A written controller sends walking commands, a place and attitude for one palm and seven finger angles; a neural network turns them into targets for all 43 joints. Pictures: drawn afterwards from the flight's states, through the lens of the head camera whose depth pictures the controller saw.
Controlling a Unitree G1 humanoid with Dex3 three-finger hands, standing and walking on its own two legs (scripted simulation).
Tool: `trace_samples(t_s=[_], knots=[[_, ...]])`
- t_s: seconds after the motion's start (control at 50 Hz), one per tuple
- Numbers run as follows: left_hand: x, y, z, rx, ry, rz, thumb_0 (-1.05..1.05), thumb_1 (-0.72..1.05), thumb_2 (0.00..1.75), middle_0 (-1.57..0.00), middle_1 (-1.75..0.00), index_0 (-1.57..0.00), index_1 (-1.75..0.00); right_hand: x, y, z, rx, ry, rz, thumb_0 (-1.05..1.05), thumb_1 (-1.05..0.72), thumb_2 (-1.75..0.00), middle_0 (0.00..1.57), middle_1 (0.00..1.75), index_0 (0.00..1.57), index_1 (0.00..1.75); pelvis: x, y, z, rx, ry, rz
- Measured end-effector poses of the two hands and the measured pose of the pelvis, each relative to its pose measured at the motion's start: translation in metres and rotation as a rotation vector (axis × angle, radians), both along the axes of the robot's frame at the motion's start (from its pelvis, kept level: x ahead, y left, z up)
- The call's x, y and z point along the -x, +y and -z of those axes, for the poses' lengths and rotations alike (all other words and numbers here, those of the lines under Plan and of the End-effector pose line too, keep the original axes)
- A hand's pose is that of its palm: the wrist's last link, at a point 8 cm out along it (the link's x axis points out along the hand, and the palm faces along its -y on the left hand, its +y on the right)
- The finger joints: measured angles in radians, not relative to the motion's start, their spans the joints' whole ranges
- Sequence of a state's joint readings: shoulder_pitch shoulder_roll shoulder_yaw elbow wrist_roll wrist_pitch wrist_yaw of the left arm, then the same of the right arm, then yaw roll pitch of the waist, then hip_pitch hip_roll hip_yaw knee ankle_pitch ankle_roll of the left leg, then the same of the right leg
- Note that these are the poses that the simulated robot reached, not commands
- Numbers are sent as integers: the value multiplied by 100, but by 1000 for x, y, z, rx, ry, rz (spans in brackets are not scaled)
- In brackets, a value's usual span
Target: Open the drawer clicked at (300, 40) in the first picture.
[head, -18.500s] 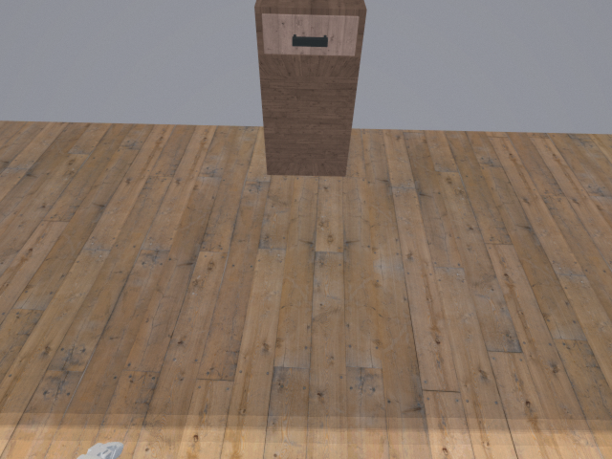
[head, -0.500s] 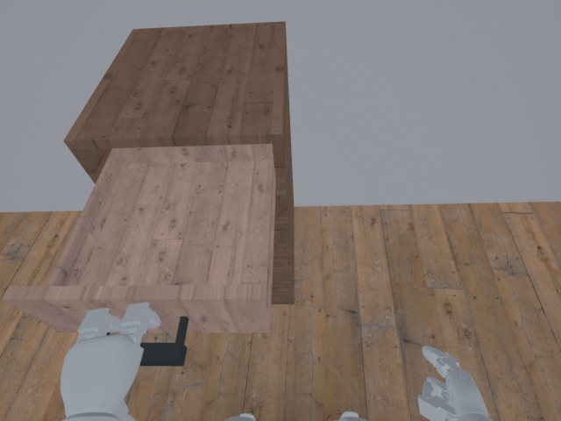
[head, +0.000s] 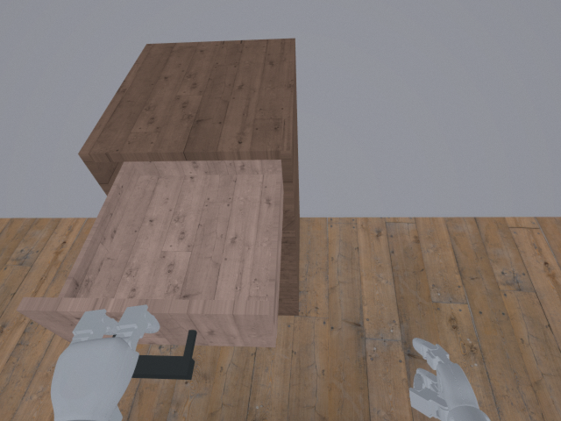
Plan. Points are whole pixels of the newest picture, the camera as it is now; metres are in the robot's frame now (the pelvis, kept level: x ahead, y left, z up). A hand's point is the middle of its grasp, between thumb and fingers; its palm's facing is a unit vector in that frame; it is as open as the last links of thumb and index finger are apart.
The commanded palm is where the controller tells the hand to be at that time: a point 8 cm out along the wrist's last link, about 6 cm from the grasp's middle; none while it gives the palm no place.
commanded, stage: lift the hand off the handle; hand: left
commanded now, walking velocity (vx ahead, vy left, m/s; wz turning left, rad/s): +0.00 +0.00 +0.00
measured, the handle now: (150, 351) +0.21 +0.23 -0.04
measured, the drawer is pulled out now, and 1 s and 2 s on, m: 0.30 0.30 0.30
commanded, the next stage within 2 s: draw the hand back to the body in 1.38 s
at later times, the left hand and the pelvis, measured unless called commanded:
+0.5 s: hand (104, 372) +0.16 +0.24 +0.05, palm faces +0.03 -0.12 -0.99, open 13.8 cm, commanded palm +0.14 +0.23 +0.10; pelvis +0.00 +0.00 +0.01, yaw +0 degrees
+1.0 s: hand (84, 359) +0.17 +0.24 +0.08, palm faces +0.04 -0.12 -0.99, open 13.8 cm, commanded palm +0.15 +0.24 +0.14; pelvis +0.00 +0.01 +0.03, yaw +0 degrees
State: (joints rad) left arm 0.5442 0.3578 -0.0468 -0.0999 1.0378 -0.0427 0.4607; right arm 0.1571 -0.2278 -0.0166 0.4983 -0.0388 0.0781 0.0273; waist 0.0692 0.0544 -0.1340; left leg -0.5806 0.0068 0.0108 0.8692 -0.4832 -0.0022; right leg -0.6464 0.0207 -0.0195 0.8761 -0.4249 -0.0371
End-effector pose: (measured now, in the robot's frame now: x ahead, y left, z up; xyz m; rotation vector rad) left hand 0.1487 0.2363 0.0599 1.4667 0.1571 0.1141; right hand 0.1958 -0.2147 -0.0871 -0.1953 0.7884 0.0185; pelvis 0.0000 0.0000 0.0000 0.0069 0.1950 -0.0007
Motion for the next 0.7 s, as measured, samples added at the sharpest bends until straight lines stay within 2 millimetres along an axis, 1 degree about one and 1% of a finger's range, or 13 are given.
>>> trace_samples(t_s=[0.06, 0.16, 0.44, 0.6, 0.7], knots=[[1, 2, -7, 1, -10, -6, 0, -49, 30, -32, -120, -36, -122, -1, 0, -2, -2, -3, 1, 2, -90, -90, 20, 30, 20, 30, -1, 1, -2, 1, -4, 1], [2, -1, -17, 14, -25, -5, 0, -49, 30, -32, -120, -35, -121, -1, -1, -4, -5, -6, -1, 2, -90, -90, 20, 30, 20, 30, -2, 3, -4, 1, -12, 2], [6, 3, -37, 13, -43, -7, 0, -49, 30, -32, -120, -32, -121, -1, 6, -13, -21, -22, -8, 2, -90, -90, 20, 30, 20, 30, 0, 4, -11, 0, -46, 2], [5, 1, -48, 21, -51, 5, 0, -49, 30, -32, -120, -32, -121, -1, 9, -19, -25, -32, -16, 2, -90, -90, 20, 30, 20, 30, 2, 5, -15, 1, -67, -1], [1, 6, -55, 13, -55, 4, 0, -49, 30, -32, -120, -32, -121, -2, 11, -22, -23, -29, -15, 2, -90, -90, 20, 30, 20, 30, 3, 5, -18, 2, -80, -2]])
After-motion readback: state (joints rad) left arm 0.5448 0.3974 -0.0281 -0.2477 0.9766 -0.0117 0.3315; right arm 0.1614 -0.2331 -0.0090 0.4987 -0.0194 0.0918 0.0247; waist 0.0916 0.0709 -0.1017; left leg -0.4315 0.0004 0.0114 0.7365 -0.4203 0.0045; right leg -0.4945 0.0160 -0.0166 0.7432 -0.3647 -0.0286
